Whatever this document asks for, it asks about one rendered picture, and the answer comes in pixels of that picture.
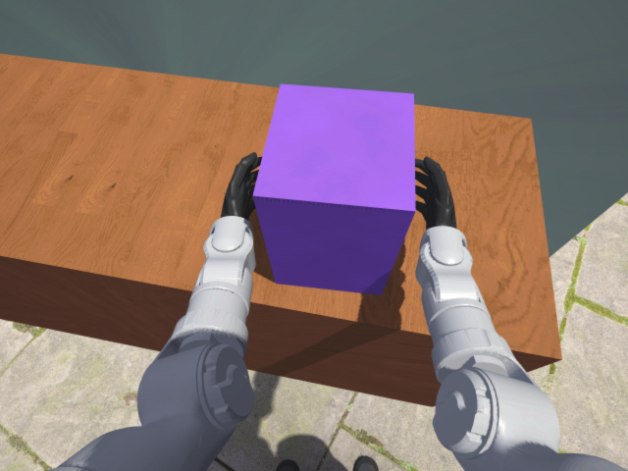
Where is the robot left upper arm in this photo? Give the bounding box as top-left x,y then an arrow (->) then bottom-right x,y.
48,342 -> 254,471

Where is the left robot forearm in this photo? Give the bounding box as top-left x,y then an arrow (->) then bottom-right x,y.
137,216 -> 256,423

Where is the carton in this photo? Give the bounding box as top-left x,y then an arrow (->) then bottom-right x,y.
252,84 -> 416,295

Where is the robot right upper arm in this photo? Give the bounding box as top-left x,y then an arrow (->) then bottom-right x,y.
433,367 -> 628,471

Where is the right robot hand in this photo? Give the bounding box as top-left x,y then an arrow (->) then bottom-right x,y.
415,156 -> 456,230

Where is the left robot hand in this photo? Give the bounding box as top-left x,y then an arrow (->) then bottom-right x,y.
221,152 -> 262,220

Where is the pedestal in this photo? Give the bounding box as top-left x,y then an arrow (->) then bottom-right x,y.
0,54 -> 562,407

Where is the right robot forearm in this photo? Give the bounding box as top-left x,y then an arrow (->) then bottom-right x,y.
415,226 -> 560,430

